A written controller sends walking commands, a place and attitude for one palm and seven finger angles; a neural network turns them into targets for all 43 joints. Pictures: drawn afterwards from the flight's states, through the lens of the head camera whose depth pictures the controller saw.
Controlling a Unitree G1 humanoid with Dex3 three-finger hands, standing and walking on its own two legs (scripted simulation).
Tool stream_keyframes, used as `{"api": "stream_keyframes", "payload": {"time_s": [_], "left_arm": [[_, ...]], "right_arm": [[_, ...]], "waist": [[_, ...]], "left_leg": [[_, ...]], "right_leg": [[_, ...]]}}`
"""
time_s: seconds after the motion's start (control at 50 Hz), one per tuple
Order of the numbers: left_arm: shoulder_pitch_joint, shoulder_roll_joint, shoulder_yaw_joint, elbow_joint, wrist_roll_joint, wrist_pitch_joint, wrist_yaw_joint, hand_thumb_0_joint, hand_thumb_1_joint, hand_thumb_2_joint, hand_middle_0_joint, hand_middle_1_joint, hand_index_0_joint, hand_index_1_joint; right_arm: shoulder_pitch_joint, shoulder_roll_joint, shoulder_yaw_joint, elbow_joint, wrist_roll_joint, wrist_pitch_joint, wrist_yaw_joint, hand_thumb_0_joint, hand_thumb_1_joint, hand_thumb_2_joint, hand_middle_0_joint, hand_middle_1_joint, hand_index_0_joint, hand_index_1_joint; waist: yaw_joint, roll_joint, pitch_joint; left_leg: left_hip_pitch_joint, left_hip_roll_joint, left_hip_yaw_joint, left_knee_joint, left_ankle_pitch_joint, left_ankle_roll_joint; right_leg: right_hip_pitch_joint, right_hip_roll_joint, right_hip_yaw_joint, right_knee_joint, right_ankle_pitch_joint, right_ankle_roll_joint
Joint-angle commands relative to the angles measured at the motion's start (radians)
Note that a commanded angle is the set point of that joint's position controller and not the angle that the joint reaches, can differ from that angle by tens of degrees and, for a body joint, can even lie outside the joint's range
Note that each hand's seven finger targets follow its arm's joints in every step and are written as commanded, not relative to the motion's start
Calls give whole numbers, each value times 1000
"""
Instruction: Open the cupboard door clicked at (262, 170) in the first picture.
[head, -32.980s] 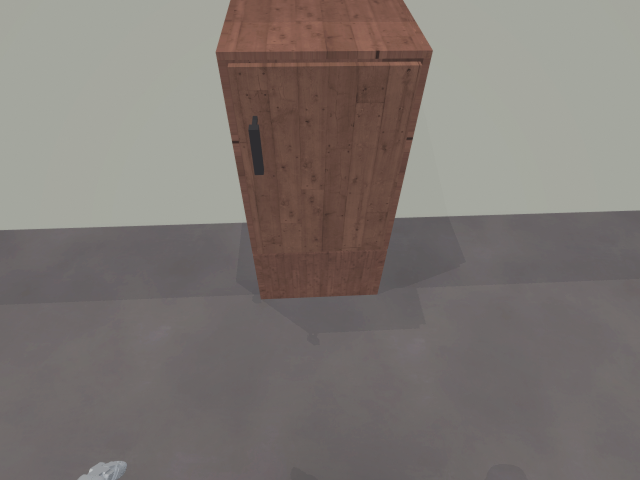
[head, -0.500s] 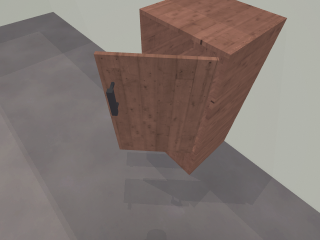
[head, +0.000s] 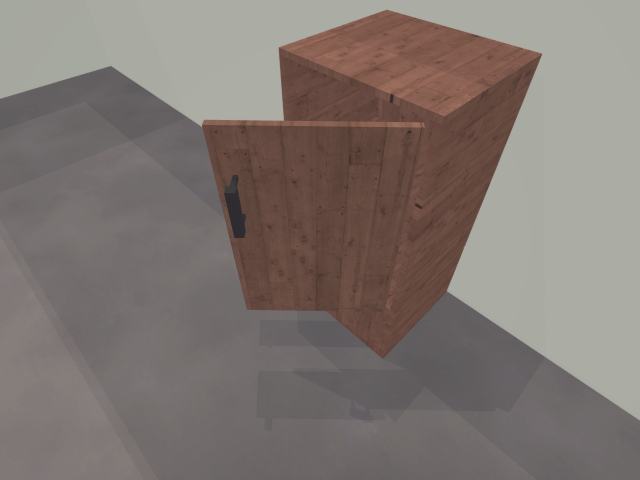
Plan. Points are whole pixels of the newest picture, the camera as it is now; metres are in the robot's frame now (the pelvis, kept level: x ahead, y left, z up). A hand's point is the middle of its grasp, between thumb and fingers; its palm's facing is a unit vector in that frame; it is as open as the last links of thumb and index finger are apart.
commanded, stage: come to a stop and stand still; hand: left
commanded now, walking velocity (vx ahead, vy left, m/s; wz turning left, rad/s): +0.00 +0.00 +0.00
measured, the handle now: (237, 206) +0.63 +0.20 -0.05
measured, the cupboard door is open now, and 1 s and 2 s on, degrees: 44 44 44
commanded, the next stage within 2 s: look again from close up in 0.14 s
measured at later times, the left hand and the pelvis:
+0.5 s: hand out of the picture -0.03 +0.14 -0.18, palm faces +0.04 -0.99 -0.14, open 7.4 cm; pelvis -0.01 -0.01 +0.00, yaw +0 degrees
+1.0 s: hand out of the picture -0.01 +0.14 -0.18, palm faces +0.06 -0.99 -0.15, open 7.4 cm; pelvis +0.01 -0.01 +0.00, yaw +0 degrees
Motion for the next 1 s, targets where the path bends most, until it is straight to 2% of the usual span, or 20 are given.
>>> {"api": "stream_keyframes", "payload": {"time_s": [0.0, 0.06, 0.08, 0.16, 0.32, 0.48, 0.5, 0.58, 0.84, 0.92, 0.98], "left_arm": [[58, 89, 16, -31, 4, -19, 6, 0, 900, 900, -200, -300, -200, -300], [72, 84, 14, -16, 2, -23, 6, 0, 900, 900, -200, -300, -200, -300], [79, 82, 12, -9, 2, -25, 5, 0, 900, 900, -200, -300, -200, -300], [91, 74, 9, 9, 0, -28, 6, 0, 900, 900, -200, -300, -200, -300], [117, 57, 6, 43, 0, -33, 8, 0, 900, 900, -200, -300, -200, -300], [126, 44, 8, 50, -1, -32, 8, 0, 900, 900, -200, -300, -200, -300], [126, 46, 8, 49, 1, -32, 9, 0, 900, 900, -200, -300, -200, -300], [119, 40, 12, 43, -1, -32, 8, 0, 900, 900, -200, -300, -200, -300], [113, 36, 16, 39, -2, -34, 10, 0, 900, 900, -200, -300, -200, -300], [136, 51, 31, 34, 6, -26, 3, 0, 900, 900, -200, -300, -200, -300], [150, 62, 45, 26, 5, -25, -4, 0, 900, 900, -200, -300, -200, -300]], "right_arm": [[20, -117, -24, -46, 5, -23, -4, 0, -900, -900, 200, 300, 200, 300], [28, -111, -19, -29, 8, -24, -5, 0, -900, -900, 200, 300, 200, 300], [33, -106, -18, -22, 9, -24, -5, 0, -900, -900, 200, 300, 200, 300], [47, -95, -15, 4, 11, -25, -6, 0, -900, -900, 200, 300, 200, 300], [54, -74, -9, 38, 16, -30, -10, 0, -900, -900, 200, 300, 200, 300], [52, -58, -8, 54, 15, -26, -11, 0, -900, -900, 200, 300, 200, 300], [55, -54, -9, 55, 16, -25, -12, 0, -900, -900, 200, 300, 200, 300], [60, -50, -9, 57, 14, -28, -13, 0, -900, -900, 200, 300, 200, 300], [58, -36, -8, 67, 16, -30, -15, 0, -900, -900, 200, 300, 200, 300], [72, -48, -14, 66, 6, -18, -7, 0, -900, -900, 200, 300, 200, 300], [75, -36, -15, 52, 2, -19, -3, 0, -900, -900, 200, 300, 200, 300]], "waist": [[13, -8, 66], [11, -15, 74], [11, -37, 72], [5, -20, 77], [10, -19, 72], [15, -8, 96], [15, -26, 94], [15, -10, 81], [18, -25, 68], [23, -45, 86], [28, -75, 122]], "left_leg": [[-100, 123, -169, -201, -240, 10], [-93, 117, -159, -191, -220, 6], [-84, 115, -157, -185, -205, 7], [-62, 109, -143, -170, -168, 1], [-50, 109, -128, -160, -110, -4], [-65, 107, -126, -164, -131, -9], [-62, 106, -124, -156, -122, -9], [-62, 107, -124, -157, -107, -11], [-36, 106, -111, -146, -27, -13], [-80, 82, -93, -106, -246, -5], [-121, 55, -66, -46, -248, -2]], "right_leg": [[-23, -54, 75, -109, -115, -38], [-38, -64, 89, -130, -125, -38], [-46, -66, 96, -137, -128, -38], [-67, -72, 107, -155, -133, -40], [-46, -75, 104, -162, -73, -38], [-53, -75, 103, -174, -94, -38], [-51, -74, 104, -178, -95, -38], [-39, -73, 99, -168, -71, -39], [-8, -79, 94, -171, -10, -38], [-37, -84, 129, -191, -299, -60], [-55, -111, 180, -210, -377, -88]]}}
